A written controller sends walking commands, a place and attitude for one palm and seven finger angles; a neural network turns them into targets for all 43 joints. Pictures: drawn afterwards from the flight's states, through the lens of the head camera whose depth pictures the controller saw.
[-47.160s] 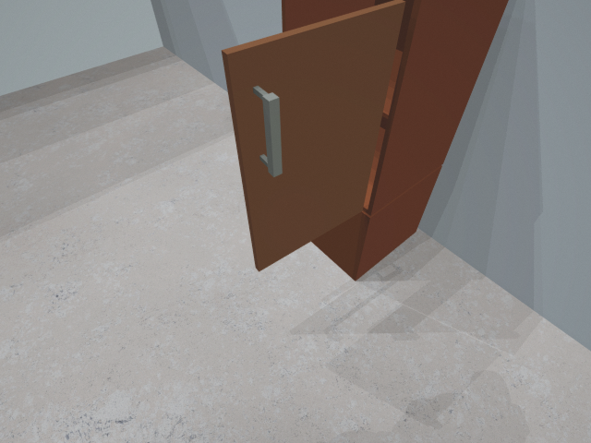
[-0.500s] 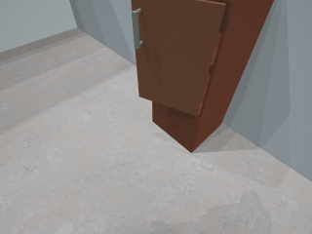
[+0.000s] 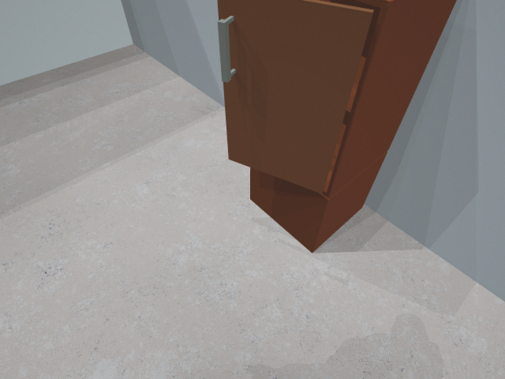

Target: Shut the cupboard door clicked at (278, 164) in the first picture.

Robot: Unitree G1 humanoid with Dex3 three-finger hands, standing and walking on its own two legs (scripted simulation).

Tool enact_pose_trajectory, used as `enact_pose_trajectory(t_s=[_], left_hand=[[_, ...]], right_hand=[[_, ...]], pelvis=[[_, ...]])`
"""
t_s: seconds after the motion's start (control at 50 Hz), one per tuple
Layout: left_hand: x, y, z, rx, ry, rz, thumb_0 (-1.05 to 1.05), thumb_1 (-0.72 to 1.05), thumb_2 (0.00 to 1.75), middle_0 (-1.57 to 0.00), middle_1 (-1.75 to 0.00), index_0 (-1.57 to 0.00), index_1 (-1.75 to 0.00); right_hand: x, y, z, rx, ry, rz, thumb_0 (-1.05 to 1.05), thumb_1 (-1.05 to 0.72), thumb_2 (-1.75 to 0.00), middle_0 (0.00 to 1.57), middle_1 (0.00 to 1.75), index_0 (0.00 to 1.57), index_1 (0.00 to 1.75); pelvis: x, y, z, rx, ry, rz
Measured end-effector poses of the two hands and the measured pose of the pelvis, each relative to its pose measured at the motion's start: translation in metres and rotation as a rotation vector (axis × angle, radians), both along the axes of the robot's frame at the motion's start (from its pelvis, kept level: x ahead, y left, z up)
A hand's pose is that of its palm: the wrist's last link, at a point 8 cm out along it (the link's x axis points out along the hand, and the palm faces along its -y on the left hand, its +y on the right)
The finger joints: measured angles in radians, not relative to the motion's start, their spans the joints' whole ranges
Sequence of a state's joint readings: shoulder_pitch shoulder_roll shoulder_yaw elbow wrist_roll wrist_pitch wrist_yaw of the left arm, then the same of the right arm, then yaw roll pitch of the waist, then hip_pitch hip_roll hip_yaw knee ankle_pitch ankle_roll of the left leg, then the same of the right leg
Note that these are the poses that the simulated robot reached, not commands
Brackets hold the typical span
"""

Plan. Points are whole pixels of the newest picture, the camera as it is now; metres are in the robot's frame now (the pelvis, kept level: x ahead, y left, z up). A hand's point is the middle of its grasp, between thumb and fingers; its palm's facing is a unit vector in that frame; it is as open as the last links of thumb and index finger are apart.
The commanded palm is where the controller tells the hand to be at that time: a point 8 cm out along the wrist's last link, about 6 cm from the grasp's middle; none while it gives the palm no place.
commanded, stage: walk to a spot facing it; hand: left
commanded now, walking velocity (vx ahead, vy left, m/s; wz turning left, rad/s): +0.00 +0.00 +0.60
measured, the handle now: (228, 50) +0.89 +0.11 +0.10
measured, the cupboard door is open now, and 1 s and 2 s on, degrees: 21 21 21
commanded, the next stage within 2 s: none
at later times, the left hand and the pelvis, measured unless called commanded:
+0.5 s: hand out of the picture +0.01 +0.25 -0.17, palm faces +0.29 -0.92 -0.27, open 7.4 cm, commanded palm none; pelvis -0.01 +0.02 -0.01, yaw +17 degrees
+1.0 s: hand out of the picture -0.07 +0.19 -0.19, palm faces +0.62 -0.75 -0.24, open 7.4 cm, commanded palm none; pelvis +0.01 +0.00 -0.02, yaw +39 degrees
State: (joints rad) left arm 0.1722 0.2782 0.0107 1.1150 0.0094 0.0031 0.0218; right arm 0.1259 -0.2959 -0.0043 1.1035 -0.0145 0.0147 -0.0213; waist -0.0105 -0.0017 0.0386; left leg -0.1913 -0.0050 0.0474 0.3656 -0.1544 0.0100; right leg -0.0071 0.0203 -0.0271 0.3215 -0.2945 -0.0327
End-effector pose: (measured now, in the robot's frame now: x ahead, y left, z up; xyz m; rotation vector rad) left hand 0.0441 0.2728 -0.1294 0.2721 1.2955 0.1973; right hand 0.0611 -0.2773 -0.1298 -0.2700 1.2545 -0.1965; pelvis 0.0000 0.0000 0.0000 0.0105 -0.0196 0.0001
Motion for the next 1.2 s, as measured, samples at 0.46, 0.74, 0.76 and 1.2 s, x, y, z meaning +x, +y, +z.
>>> enact_pose_trajectory(t_s=[0.46, 0.74, 0.76, 1.2], left_hand=[[-0.055, 0.019, -0.02, -0.042, -0.029, 0.276, 0.01, 0.91, 0.9, -0.2, -0.29, -0.2, -0.3], [-0.075, -0.022, 0.004, 0.034, -0.118, 0.431, 0.0, 0.91, 0.9, -0.2, -0.29, -0.2, -0.3], [-0.08, -0.027, 0.005, 0.028, -0.104, 0.447, 0.01, 0.91, 0.9, -0.2, -0.29, -0.2, -0.3], [-0.155, -0.041, -0.008, -0.019, -0.077, 0.791, 0.01, 0.91, 0.9, -0.2, -0.29, -0.2, -0.3]], right_hand=[[0.013, 0.08, -0.025, 0.078, 0.121, 0.224, 0.0, -0.9, -0.9, 0.2, 0.3, 0.21, 0.3], [0.106, 0.042, -0.024, 0.065, 0.051, 0.387, 0.0, -0.9, -0.9, 0.2, 0.3, 0.2, 0.3], [0.114, 0.043, -0.021, 0.064, 0.043, 0.4, 0.0, -0.91, -0.9, 0.2, 0.3, 0.2, 0.3], [0.195, 0.153, -0.006, 0.09, -0.027, 0.806, 0.0, -0.9, -0.9, 0.2, 0.3, 0.21, 0.3]], pelvis=[[-0.009, 0.027, -0.016, -0.02, 0.015, 0.273], [0.005, -0.017, -0.012, -0.014, 0.045, 0.468], [0.007, -0.018, -0.011, -0.011, 0.047, 0.482], [0.03, -0.003, -0.01, -0.021, 0.024, 0.776]])
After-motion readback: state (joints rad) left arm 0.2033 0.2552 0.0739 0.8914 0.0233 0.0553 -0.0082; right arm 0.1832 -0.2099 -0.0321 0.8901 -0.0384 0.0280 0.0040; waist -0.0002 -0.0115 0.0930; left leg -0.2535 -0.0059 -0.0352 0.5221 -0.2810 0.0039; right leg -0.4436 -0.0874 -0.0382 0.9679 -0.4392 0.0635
